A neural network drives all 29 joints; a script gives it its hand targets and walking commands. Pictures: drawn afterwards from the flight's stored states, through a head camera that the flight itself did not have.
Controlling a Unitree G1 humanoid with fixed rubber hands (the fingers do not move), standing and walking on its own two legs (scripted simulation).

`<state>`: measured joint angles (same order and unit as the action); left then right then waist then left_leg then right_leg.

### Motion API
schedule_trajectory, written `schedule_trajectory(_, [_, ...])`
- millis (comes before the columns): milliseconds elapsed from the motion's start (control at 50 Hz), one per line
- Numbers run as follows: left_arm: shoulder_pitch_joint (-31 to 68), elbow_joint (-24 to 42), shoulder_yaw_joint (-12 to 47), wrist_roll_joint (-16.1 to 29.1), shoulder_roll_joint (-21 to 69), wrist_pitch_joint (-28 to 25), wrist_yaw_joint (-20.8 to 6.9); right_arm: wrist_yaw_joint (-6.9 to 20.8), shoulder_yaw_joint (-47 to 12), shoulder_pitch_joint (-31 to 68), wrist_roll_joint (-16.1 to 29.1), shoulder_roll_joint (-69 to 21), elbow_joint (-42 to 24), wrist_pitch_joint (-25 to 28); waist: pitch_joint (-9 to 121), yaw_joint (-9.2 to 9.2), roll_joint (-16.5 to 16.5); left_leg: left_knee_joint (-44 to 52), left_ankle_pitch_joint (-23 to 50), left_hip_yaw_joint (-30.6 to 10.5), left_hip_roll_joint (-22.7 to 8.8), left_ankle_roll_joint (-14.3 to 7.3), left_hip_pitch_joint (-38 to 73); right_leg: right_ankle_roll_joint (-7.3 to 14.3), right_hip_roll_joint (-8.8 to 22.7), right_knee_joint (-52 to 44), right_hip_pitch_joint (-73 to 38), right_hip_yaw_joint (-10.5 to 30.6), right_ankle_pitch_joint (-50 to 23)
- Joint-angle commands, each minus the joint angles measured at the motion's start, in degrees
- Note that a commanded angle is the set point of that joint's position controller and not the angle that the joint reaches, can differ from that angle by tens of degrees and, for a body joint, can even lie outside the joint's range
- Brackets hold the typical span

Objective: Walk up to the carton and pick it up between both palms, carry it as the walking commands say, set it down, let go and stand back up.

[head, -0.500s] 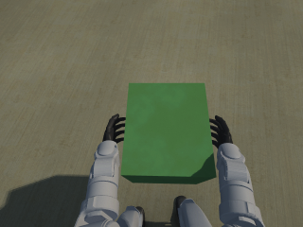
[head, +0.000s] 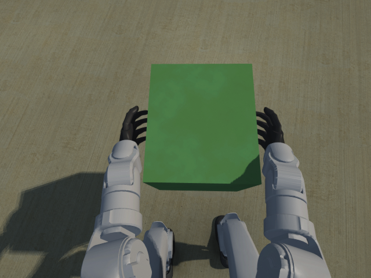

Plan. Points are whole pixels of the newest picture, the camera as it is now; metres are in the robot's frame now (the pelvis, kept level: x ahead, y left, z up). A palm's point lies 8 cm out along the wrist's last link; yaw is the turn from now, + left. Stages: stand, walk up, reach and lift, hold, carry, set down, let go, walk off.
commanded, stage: set down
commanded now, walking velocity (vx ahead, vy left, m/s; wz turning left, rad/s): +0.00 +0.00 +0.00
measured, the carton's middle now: (199, 135) +0.44 -0.04 -0.14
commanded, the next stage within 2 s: none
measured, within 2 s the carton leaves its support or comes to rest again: neither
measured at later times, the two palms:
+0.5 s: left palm (143, 143) +0.44 +0.12 -0.16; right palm (261, 144) +0.41 -0.20 -0.16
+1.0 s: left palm (153, 141) +0.47 +0.10 -0.24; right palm (257, 145) +0.43 -0.21 -0.24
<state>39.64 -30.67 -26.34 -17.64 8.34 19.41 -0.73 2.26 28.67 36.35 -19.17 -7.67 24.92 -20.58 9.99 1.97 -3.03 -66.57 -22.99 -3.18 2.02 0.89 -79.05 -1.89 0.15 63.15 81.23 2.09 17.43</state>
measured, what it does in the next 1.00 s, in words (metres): lowers itself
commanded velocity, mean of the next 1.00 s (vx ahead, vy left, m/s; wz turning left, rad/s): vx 0.00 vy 0.00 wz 0.00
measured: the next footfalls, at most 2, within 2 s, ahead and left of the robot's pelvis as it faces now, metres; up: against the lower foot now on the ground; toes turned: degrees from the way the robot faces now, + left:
none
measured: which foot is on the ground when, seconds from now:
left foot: down 0.00-1.00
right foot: down 0.00-1.00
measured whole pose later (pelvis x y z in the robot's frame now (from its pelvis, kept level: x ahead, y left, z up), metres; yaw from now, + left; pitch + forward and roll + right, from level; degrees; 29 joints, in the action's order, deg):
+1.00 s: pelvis -0.03 +0.00 -0.14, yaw +0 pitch +49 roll +0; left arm 59.3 -39.4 -25.3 -14.1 2.3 19.2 4.0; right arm 0.8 30.2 54.9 -14.4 1.3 34.3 -20.3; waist 11.3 2.8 -3.2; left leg -96.8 -29.9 -2.5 3.3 1.7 -115.7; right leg -3.0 -1.0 93.1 118.5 3.4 23.5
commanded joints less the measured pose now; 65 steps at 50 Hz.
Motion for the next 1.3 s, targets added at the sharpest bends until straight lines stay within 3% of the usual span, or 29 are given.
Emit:
schedule_trajectory(0, [29.03,-6.62,32.97,8.94,53.2,-2.03,-16.0,15.2,-34.84,32.28,10.54,-51.09,3.98,2.01,45.93,1.91,1.26,5.16,11.96,3.65,8.06,-0.15,12.38,0.47,-8.78,-0.71,-29.58,-3.66,-14.79])
schedule_trajectory(40, [30.23,-5.77,33.8,9.12,53.2,-1.92,-15.76,15.16,-35.94,36.92,10.28,-48.67,1.83,1.96,50.91,2.69,1.37,3.1,9.14,3.63,8.24,-0.09,9.83,0.11,-8.4,1.47,-29.68,-4.36,-11.28])
schedule_trajectory(100, [29.88,-2.84,34.83,8.3,52.19,-2.94,-13.55,15.84,-38.38,39.21,13.03,-51.68,1.84,2.36,51.74,-2.52,-0.53,0.62,11.6,4.37,8.7,-0.46,8.79,0.55,-8.48,4.96,-24.8,-3.58,-14.22])
schedule_trajectory(120, [34.16,0.28,36.44,10.63,52.78,-3.42,-13.36,15.39,-40.03,38.63,13.56,-51.91,0.54,2.36,56.71,0.9,2.67,-1.63,11.82,4.32,8.9,-0.05,8.96,-0.08,-8.56,5.35,-27.37,-4.13,-15.07])
schedule_trajectory(160, [32.07,-3.13,34.31,10.51,51.7,-2.95,-12.25,14.86,-38.08,39.15,14.07,-49.65,2.14,2.13,55.18,-0.29,1.0,-1.42,12.12,4.04,9.11,-0.08,8.32,-0.19,-8.61,6.75,-24.42,-4.02,-14.54])
schedule_trajectory(180, [36.26,0.78,35.67,11.37,53.22,-4.08,-13.37,14.5,-37.43,33.85,11.38,-51.84,5.98,1.17,54.1,4.73,6.08,-3.1,12.98,4.54,8.72,0.07,3.68,-0.95,-8.77,5.43,-26.49,-4.13,-17.49])
schedule_trajectory(220, [35.15,-2.58,34.28,9.98,51.77,-2.11,-12.36,14.77,-37.2,38.48,12.43,-50.64,3.72,1.66,51.06,0.26,0.83,-2.68,13.52,4.41,8.86,0.39,5.59,-0.23,-8.8,7.87,-18.97,-4.72,-14.77])
schedule_trajectory(240, [33.58,-2.94,35.97,10.38,51.33,-2.66,-12.13,14.57,-35.1,34.23,11.87,-51.72,6.26,1.58,52.28,3.67,1.3,-1.61,11.0,3.9,8.97,0.06,6.2,-1.12,-9.31,7.93,-20.81,-6.11,-13.5])
schedule_trajectory(360, [34.57,-7.6,35.25,11.41,52.6,-1.99,-11.05,14.01,-35.67,37.97,10.97,-47.36,4.64,1.64,55.75,5.94,4.66,-6.8,12.5,3.12,8.78,0.57,3.96,-1.14,-9.28,11.24,-16.75,-6.8,-14.88])
schedule_trajectory(380, [34.97,-8.02,34.14,10.57,52.84,-1.57,-11.4,14.18,-34.48,40.91,12.07,-45.97,4.75,1.96,55.56,2.55,-2.79,-7.28,10.31,5.12,8.99,1.37,1.89,0.32,-8.9,12.72,-15.65,-5.49,-12.89])
schedule_trajectory(460, [43.45,0.84,37.77,14.46,51.55,-4.55,-10.87,13.61,-37.57,43.78,15.0,-50.74,3.58,2.81,61.59,4.09,4.73,-11.39,13.82,4.64,9.15,0.73,-0.86,-1.09,-9.62,15.07,-15.88,-6.11,-17.32])
schedule_trajectory(500, [41.76,-5.3,34.44,12.58,50.12,-2.78,-10.41,13.4,-34.45,41.04,14.71,-49.07,9.77,1.65,56.0,1.45,-1.78,-10.27,10.2,6.21,9.83,1.08,-3.73,-0.54,-8.48,14.36,-15.96,-4.84,-14.45])
schedule_trajectory(580, [45.13,-4.21,35.55,12.84,49.38,-2.01,-9.59,13.26,-31.92,45.49,13.35,-45.5,8.93,1.23,61.82,5.25,-2.87,-12.14,4.26,5.71,9.13,1.39,-0.95,0.13,-9.17,17.4,-11.09,-6.52,-7.33])
schedule_trajectory(600, [43.0,-8.84,32.85,11.7,50.05,-0.92,-10.18,13.61,-32.97,50.48,12.85,-44.2,5.77,1.42,58.79,3.13,-0.78,-12.01,5.17,4.92,9.55,0.92,-1.84,-0.7,-8.83,18.48,-6.83,-7.89,-6.17])
schedule_trajectory(620, [47.71,-6.09,34.62,14.97,51.77,-1.54,-10.05,12.86,-33.22,48.79,12.88,-44.45,6.31,1.67,59.75,6.55,0.11,-13.52,4.62,5.21,9.68,1.4,-4.27,-0.05,-8.57,18.08,-9.9,-7.46,-6.98])
schedule_trajectory(660, [46.75,-7.91,31.26,11.91,49.6,-1.81,-9.33,13.7,-31.64,51.11,13.72,-44.1,8.44,1.41,57.12,3.51,0.23,-13.44,6.25,6.12,9.68,1.4,-4.46,-0.91,-8.71,18.71,-5.92,-8.08,-7.05])
schedule_trajectory(720, [49.9,-7.82,29.46,13.18,49.46,-1.95,-9.57,13.04,-33.25,57.55,15.43,-43.31,3.28,1.96,62.75,4.89,-0.7,-16.13,4.98,5.75,9.76,-0.15,-4.47,-1.03,-8.16,20.83,-7.0,-7.51,-6.09])
schedule_trajectory(740, [58.03,-2.56,33.08,14.36,43.98,-2.45,-8.71,13.27,-29.02,51.51,13.49,-44.34,13.1,0.27,61.95,6.37,-0.33,-16.06,0.21,6.1,8.93,1.12,-6.66,-0.32,-8.47,21.31,-7.2,-7.44,-3.93])
schedule_trajectory(800, [51.16,-12.39,27.68,10.23,45.03,-0.71,-8.56,13.26,-26.83,53.81,12.73,-44.57,14.51,0.37,53.52,3.65,-2.62,-15.32,-0.85,6.71,9.27,0.45,-8.87,-0.71,-8.38,21.2,-2.49,-7.54,-1.34])
schedule_trajectory(840, [48.33,-12.93,26.89,11.52,48.12,-1.07,-9.37,13.06,-30.4,58.89,13.61,-43.32,7.21,1.2,61.05,4.47,3.09,-18.11,0.82,5.68,9.52,-0.19,-7.14,-1.55,-8.07,22.74,-5.01,-8.37,-1.49])
schedule_trajectory(860, [53.99,-9.68,28.88,12.77,48.92,-1.83,-9.84,13.06,-28.64,56.16,13.34,-42.13,8.93,1.92,58.85,4.87,-2.44,-19.55,5.88,7.18,9.6,1.0,-10.7,0.05,-8.05,23.16,-3.69,-7.24,-7.3])
schedule_trajectory(880, [54.1,-6.7,28.14,14.06,47.48,-2.65,-9.45,12.9,-30.63,56.78,13.37,-44.35,8.76,1.11,64.69,6.49,4.72,-19.9,6.35,5.88,9.85,0.22,-8.31,-1.35,-8.23,23.92,-8.09,-8.6,-8.97])
schedule_trajectory(940, [57.31,-6.66,27.95,12.3,42.2,-3.23,-8.01,13.08,-29.15,52.62,13.78,-46.29,12.8,1.43,59.48,1.52,1.03,-20.37,7.01,7.08,9.82,0.65,-10.72,-1.41,-8.8,24.89,-2.12,-7.31,-9.39])
schedule_trajectory(1000, [53.92,-9.63,28.52,11.99,44.86,-3.17,-8.42,12.55,-29.78,57.14,13.31,-43.37,11.58,1.73,58.87,3.76,4.73,-22.0,7.76,6.21,9.52,0.55,-15.62,-1.58,-8.43,26.84,-3.37,-7.96,-11.45])
schedule_trajectory(1080, [52.74,-13.02,27.54,10.98,44.02,-2.37,-8.65,12.02,-28.96,59.41,13.44,-38.58,9.07,2.72,58.52,3.67,-0.17,-23.59,5.79,7.2,9.47,1.16,-15.16,-1.45,-7.82,28.38,2.07,-8.44,-8.17])
schedule_trajectory(1100, [55.57,-12.12,28.39,13.9,45.55,-2.33,-9.21,11.88,-29.79,60.82,13.42,-38.11,9.84,2.57,60.04,7.18,3.41,-23.53,4.33,6.05,9.77,1.01,-13.32,-1.54,-8.07,27.9,0.14,-9.24,-6.55])
schedule_trajectory(1160, [59.8,-7.67,31.65,15.03,45.87,-3.09,-8.91,11.63,-29.01,58.92,14.29,-37.93,8.25,3.18,66.86,7.08,-2.74,-27.1,7.33,8.1,9.27,1.55,-13.91,-0.18,-7.73,30.36,-0.93,-8.05,-10.42])
schedule_trajectory(1200, [60.26,-7.82,30.58,15.88,43.69,-3.48,-8.22,11.45,-30.59,62.78,14.41,-39.83,11.21,2.43,63.46,7.56,3.73,-27.47,5.03,7.46,9.82,1.08,-15.53,-1.73,-7.03,30.63,-2.92,-8.95,-8.11])
schedule_trajectory(1280, [60.82,-9.37,31.08,14.84,43.46,-3.06,-7.64,11.12,-32.65,67.68,18.19,-39.53,8.41,3.02,69.95,2.74,0.4,-30.25,3.09,9.38,9.46,1.09,-14.53,-1.25,-7.04,32.86,-3.58,-7.89,-5.86])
